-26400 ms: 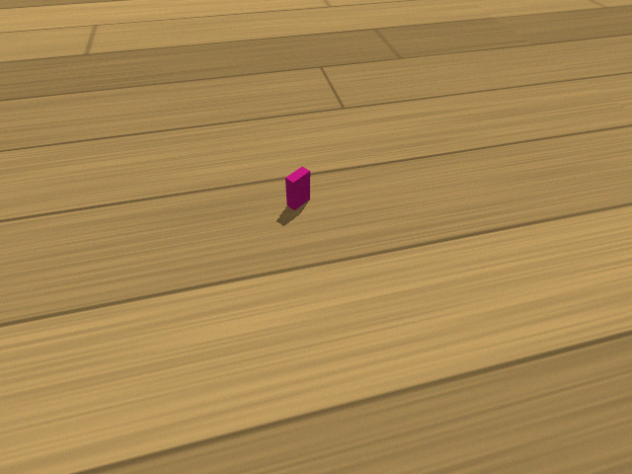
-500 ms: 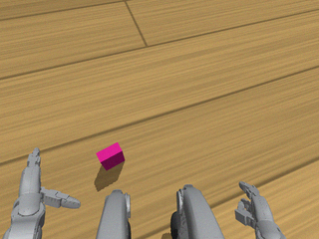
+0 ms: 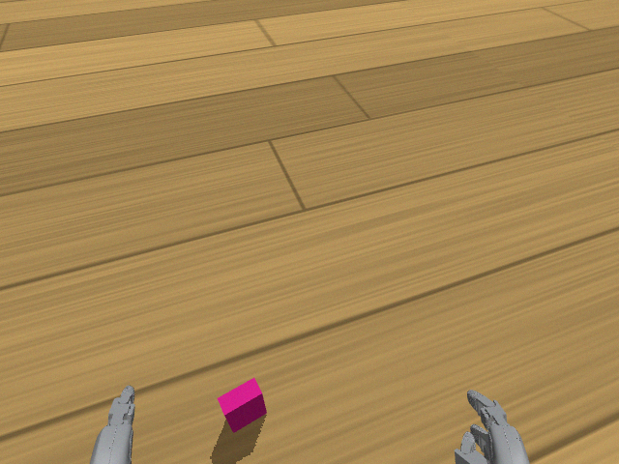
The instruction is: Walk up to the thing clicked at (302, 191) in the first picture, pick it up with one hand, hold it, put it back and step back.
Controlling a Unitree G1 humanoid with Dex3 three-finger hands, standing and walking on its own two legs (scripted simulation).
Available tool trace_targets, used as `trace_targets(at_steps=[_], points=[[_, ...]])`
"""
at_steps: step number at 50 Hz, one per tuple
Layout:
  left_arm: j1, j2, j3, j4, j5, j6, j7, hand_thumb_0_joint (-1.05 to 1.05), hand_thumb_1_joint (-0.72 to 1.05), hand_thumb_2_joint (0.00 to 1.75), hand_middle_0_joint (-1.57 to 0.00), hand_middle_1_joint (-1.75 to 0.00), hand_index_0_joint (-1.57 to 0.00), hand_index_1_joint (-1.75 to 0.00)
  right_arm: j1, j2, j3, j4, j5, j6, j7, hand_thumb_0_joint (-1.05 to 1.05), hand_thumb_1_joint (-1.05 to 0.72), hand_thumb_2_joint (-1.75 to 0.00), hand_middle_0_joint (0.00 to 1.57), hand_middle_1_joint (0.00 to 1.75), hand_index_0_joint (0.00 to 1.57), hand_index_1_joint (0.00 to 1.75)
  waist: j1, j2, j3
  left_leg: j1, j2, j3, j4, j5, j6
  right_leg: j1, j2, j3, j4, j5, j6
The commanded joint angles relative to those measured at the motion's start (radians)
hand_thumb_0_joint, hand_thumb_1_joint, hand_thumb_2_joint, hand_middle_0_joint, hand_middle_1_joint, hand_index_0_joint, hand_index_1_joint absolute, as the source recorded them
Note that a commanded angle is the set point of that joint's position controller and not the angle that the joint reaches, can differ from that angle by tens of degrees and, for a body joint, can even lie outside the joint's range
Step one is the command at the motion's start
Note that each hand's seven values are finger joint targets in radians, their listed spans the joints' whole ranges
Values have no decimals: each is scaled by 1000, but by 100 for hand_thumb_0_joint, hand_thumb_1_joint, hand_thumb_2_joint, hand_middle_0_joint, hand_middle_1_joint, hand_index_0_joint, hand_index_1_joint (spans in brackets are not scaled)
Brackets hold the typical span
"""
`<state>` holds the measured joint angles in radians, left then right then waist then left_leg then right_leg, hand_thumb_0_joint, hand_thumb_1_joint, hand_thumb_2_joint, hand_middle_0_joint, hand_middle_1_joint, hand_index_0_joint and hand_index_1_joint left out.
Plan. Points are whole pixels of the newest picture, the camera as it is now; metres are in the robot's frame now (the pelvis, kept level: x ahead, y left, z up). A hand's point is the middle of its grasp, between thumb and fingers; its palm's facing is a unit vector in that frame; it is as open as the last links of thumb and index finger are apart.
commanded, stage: home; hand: left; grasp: from the side
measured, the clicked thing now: (243, 406) +0.41 +0.17 -0.63
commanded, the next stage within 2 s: stand in 1.70 s
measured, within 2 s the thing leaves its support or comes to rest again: neither
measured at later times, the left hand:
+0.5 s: hand out of the picture +0.17 +0.17 -0.05, palm faces +0.11 -0.96 -0.27, open 17.6 cm
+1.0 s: hand out of the picture +0.15 +0.17 -0.05, palm faces +0.11 -0.96 -0.27, open 17.5 cm
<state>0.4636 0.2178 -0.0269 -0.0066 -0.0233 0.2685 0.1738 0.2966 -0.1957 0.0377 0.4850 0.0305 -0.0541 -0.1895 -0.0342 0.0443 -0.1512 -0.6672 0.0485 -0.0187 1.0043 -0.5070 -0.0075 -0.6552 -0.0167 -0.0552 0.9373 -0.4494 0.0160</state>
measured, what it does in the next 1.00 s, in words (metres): stands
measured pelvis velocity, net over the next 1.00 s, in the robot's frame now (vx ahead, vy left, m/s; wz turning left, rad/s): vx -0.01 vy -0.01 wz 0.01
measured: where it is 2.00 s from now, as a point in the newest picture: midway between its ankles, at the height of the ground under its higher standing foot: outside the picture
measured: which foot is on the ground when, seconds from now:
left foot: down 0.00-1.00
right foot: down 0.00-1.00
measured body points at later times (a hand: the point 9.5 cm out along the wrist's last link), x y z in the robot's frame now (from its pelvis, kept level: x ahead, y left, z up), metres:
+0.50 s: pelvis +0.00 -0.01 +0.01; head +0.01 -0.01 +0.46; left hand +0.16 +0.22 -0.03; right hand +0.16 -0.25 -0.06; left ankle +0.00 +0.12 -0.68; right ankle +0.01 -0.13 -0.68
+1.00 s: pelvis -0.01 -0.01 +0.01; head +0.00 -0.01 +0.46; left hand +0.15 +0.22 -0.03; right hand +0.15 -0.25 -0.06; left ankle +0.00 +0.12 -0.68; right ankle +0.01 -0.13 -0.68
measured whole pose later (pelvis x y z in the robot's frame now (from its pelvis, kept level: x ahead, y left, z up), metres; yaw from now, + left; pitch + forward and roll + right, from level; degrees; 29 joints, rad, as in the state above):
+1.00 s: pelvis -0.01 -0.01 +0.01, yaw +1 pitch +6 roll -2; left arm 0.45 0.20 -0.01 0.03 -0.02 0.26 0.13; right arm 0.27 -0.20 0.04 0.52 0.01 -0.14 -0.18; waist -0.02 0.03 -0.10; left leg -0.59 0.05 -0.03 0.94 -0.46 -0.02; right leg -0.58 -0.02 -0.07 0.89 -0.42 0.00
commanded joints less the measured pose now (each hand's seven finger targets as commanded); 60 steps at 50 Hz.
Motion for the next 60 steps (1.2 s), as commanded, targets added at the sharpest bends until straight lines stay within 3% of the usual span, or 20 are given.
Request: trace_targets(at_steps=[1,8,11,12,14,15,19,21,23,25,28,29,31,32,35,37,38,47,48,60], points=[[-1,86,59,-172,13,-36,3,0,-58,4,-5,-5,-4,-5,-74,-121,-55,-158,-7,-72,-13,0,-90,-90,20,30,20,30,3,-18,-22,73,-30,-8,-212,208,9,96,40,-27,-157,150,-25],[-61,110,73,-216,20,-53,-11,0,-57,4,-5,-5,-5,-5,-71,-121,-57,-147,-16,-95,-10,0,-90,-90,20,30,20,30,3,7,-65,122,-42,11,-196,278,7,139,31,-11,-164,223,-22],[-26,73,51,-160,19,-45,-16,0,-58,4,-5,-5,-5,-5,-76,-121,-55,-144,-17,-104,-7,0,-90,-90,20,30,20,30,-2,-7,-52,125,-43,8,-198,284,6,146,32,-14,-167,232,-21],[-76,102,66,-211,17,-50,-14,0,-57,4,-5,-5,-5,-5,-76,-121,-55,-138,-18,-104,-6,0,-90,-90,20,30,20,30,0,20,-55,127,-44,7,-202,273,5,146,30,-13,-175,224,-22],[-42,110,77,-188,20,-47,-14,0,-58,4,-5,-5,-5,-5,-76,-123,-56,-133,-17,-106,-8,0,-90,-90,20,30,20,30,3,-10,-52,126,-45,12,-197,276,9,150,30,-12,-184,232,-17],[-1,76,56,-135,19,-42,-19,0,-58,4,-5,-5,-5,-5,-77,-119,-52,-135,-19,-107,-6,0,-90,-90,20,30,20,30,-3,-29,-54,122,-45,11,-193,281,11,157,30,-11,-183,240,-17],[-4,98,74,-171,18,-43,-21,0,-58,4,-5,-5,-5,-5,-73,-124,-58,-129,-17,-104,-4,0,-90,-90,20,30,20,30,8,-4,-79,139,-46,18,-185,345,8,181,27,-7,-173,304,-18],[-1,64,54,-126,16,-42,-25,0,-57,4,-5,-5,-5,-5,-88,-120,-56,-134,-19,-106,-2,0,-90,-90,20,30,20,30,-1,-19,-45,119,-44,12,-192,305,9,158,30,-12,-181,263,-18],[-47,115,90,-177,17,-48,-20,0,-58,4,-5,-5,-5,-5,-90,-126,-58,-136,-17,-106,-4,0,-90,-90,20,30,20,30,12,-20,-63,121,-48,14,-195,285,13,168,26,-9,-192,246,-16],[-55,122,94,-196,15,-49,-21,0,-56,5,-5,-5,-5,-5,-92,-121,-55,-137,-17,-108,-1,0,-90,-90,20,30,20,30,22,10,-48,112,-49,13,-209,250,10,167,26,-9,-194,207,-20],[-31,68,53,-127,14,-43,-27,0,-55,5,-5,-5,-5,-5,-96,-122,-54,-142,-16,-114,-3,0,-90,-90,20,30,20,30,-2,-26,-14,106,-46,13,-222,199,14,138,30,-11,-205,161,-19],[-51,82,65,-155,12,-44,-26,0,-55,6,-5,-6,-5,-6,-102,-120,-52,-140,-16,-117,-2,0,-90,-90,20,30,20,30,6,-13,-2,96,-46,8,-229,175,13,137,28,-13,-209,137,-19],[-68,116,91,-182,16,-51,-23,0,-54,6,-5,-6,-5,-6,-93,-123,-54,-132,-15,-118,-4,0,-90,-90,20,30,20,30,13,-7,-31,112,-45,10,-229,186,12,149,29,-10,-205,142,-21],[-18,80,64,-130,18,-46,-26,0,-56,5,-5,-5,-5,-5,-91,-120,-53,-132,-17,-119,-2,0,-90,-90,20,30,20,30,10,-12,-41,118,-42,6,-229,204,11,157,32,-14,-195,156,-23],[-37,73,58,-136,17,-46,-27,0,-55,5,-5,-6,-5,-6,-91,-123,-54,-134,-17,-123,-4,0,-90,-90,20,30,20,30,3,-26,-28,115,-39,4,-231,202,12,146,34,-16,-195,154,-24],[-72,111,88,-184,17,-53,-24,0,-54,6,-5,-6,-5,-6,-90,-123,-54,-127,-17,-124,-5,0,-90,-90,20,30,20,30,13,4,-47,118,-42,8,-229,204,10,152,31,-11,-197,155,-25],[-24,81,63,-125,19,-47,-28,0,-56,5,-5,-5,-5,-5,-91,-120,-52,-132,-18,-124,-6,0,-90,-90,20,30,20,30,7,-26,-33,111,-43,9,-223,205,13,148,31,-12,-201,156,-21],[-83,97,72,-182,15,-56,-30,0,-56,5,-5,-5,-5,-5,-102,-115,-47,-127,-19,-136,-7,0,-90,-90,20,30,20,30,7,-23,0,97,-49,19,-236,117,16,123,24,-4,-229,78,-19],[-36,74,66,-122,17,-51,-31,0,-55,5,-5,-5,-5,-5,-103,-114,-47,-126,-19,-139,-7,0,-90,-90,20,30,20,30,9,-38,3,95,-47,16,-237,122,16,129,26,-7,-225,81,-19],[-36,84,68,-151,18,-53,-32,0,-59,3,-4,-5,-4,-5,-94,-117,-50,-121,-21,-140,-10,0,-90,-90,20,30,20,30,11,-16,-38,121,-42,13,-220,230,12,149,30,-10,-198,182,-21]])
